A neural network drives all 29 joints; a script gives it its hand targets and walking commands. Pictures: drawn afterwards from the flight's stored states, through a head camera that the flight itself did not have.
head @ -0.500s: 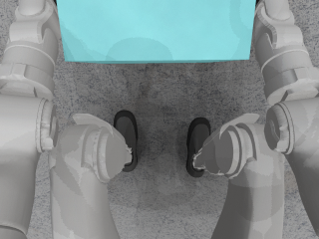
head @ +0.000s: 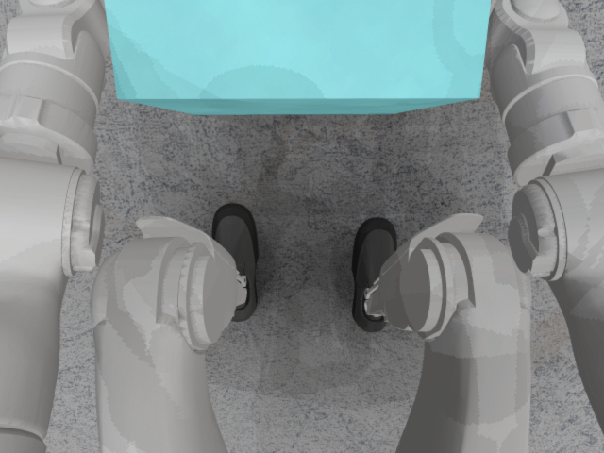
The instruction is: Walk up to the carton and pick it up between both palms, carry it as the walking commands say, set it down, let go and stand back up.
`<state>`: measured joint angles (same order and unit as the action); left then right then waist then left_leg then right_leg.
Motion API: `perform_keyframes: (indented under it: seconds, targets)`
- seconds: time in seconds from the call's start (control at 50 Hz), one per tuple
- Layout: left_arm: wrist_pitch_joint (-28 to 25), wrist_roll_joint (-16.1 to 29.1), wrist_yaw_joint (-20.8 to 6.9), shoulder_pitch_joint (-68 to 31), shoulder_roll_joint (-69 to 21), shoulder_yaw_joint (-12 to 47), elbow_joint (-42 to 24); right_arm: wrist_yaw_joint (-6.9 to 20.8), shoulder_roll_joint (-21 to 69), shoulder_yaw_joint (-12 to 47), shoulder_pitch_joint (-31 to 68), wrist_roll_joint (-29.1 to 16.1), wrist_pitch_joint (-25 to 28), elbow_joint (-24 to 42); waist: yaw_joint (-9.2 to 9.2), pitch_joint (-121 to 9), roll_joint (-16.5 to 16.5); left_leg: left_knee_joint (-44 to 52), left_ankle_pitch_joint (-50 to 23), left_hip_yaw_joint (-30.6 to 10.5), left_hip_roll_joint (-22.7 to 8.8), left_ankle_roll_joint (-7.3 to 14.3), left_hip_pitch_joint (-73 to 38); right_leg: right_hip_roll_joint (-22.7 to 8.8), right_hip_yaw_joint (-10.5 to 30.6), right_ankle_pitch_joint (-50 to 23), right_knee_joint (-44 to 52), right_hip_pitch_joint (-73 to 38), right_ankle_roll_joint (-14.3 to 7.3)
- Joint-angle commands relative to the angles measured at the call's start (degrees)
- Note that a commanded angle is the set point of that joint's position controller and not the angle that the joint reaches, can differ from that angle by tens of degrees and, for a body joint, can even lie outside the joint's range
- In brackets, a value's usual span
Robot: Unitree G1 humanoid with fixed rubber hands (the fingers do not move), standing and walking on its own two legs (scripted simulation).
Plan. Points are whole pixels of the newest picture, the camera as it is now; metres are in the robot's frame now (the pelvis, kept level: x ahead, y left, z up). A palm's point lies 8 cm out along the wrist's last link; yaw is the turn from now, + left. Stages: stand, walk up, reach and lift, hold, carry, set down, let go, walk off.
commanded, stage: reach and lift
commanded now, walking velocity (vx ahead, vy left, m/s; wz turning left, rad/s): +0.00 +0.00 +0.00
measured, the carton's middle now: (296, 21) +0.52 +0.03 -0.23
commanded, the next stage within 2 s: none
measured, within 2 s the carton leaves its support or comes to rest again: leaves its support in 0.22 s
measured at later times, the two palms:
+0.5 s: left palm out of the picture +0.55 +0.23 -0.11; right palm out of the picture +0.55 -0.16 -0.11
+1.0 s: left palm out of the picture +0.55 +0.23 -0.06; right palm out of the picture +0.55 -0.17 -0.06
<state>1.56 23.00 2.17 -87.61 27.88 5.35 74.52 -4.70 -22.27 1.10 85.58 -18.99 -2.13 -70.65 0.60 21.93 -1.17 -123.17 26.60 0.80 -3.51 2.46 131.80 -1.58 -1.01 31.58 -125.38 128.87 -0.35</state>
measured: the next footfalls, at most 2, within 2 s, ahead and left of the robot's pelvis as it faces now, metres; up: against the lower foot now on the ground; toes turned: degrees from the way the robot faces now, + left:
none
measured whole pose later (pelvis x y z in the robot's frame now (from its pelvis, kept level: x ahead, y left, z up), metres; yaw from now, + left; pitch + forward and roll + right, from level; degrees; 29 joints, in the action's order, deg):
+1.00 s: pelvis +0.01 +0.00 +0.05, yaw +0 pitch +44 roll -2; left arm 17.4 3.0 -0.8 -74.1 21.0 -15.1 51.3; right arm -1.5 -14.1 -19.6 70.6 -2.2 -18.2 -45.7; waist 0.7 3.4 -1.0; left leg -113.9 26.8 -0.5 -1.9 1.4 131.0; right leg -0.7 -1.5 31.8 -115.5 127.5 0.1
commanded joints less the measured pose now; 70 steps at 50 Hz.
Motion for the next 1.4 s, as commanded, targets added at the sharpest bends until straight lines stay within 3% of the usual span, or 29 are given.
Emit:
perform_keyframes:
  seconds: [0.0, 0.24, 0.42, 0.62, 0.84, 1.14, 1.38]
  targets:
    - [0.4, -0.7, -7.7, -29.8, -44.1, 5.8, -16.3, 8.4, 43.2, 7.6, 30.8, 0.1, -0.3, 16.2, -0.12, -69.7, 3.3, 7.1, -14.4, -1.0, 6.1, -2.5, -39.9, 6.3, -0.9, -13.0, 9.0, -25.6, -0.2]
    - [3.2, -0.5, -9.8, -34.0, -49.1, 6.4, -27.7, 9.5, 49.7, 10.1, 36.8, -1.3, -3.2, 28.4, 1.73, -87.2, 2.1, 6.6, -16.7, 1.6, 7.0, -1.9, -44.7, 7.4, -2.2, -16.2, 9.2, -34.4, 0.2]
    - [5.8, -4.3, -12.3, -28.3, -53.7, 3.5, -24.6, 11.3, 53.8, 6.8, 31.9, 2.5, -5.7, 25.3, 1.02, -77.1, 2.2, 9.6, -12.6, 1.3, 7.2, -1.4, -39.0, 7.5, -2.4, -12.1, 11.9, -28.5, -0.3]
    - [8.9, -7.0, -13.9, -27.4, -57.0, 2.7, -30.7, 13.1, 56.8, 6.0, 31.1, 4.2, -8.8, 31.3, 1.23, -84.9, 2.7, 12.4, -15.2, 1.4, 8.0, -1.4, -43.0, 8.2, -3.3, -13.7, 14.5, -30.6, -0.2]
    - [13.5, -12.6, -16.5, -22.3, -61.4, -0.5, -31.8, 16.1, 60.0, 2.4, 26.2, 9.3, -13.4, 33.0, 0.44, -84.6, 3.6, 15.9, -14.8, 1.1, 8.5, -1.7, -43.1, 8.5, -3.5, -12.2, 18.2, -28.0, -0.4]
    - [18.1, -15.5, -18.8, -16.6, -66.3, 0.2, -38.7, 18.3, 64.4, 4.1, 20.8, 12.3, -17.9, 40.0, 0.95, -94.9, 3.0, 20.1, -19.9, 1.2, 9.3, -2.1, -47.2, 9.0, -3.3, -16.7, 23.1, -32.4, 0.2]
    - [20.3, -18.1, -20.5, -12.7, -68.3, -1.1, -37.7, 19.9, 65.5, 2.2, 16.6, 15.3, -19.9, 39.3, 0.29, -90.3, 3.3, 26.6, -15.1, 1.1, 9.5, -2.0, -46.9, 8.8, -3.2, -13.5, 29.4, -32.8, 0.0]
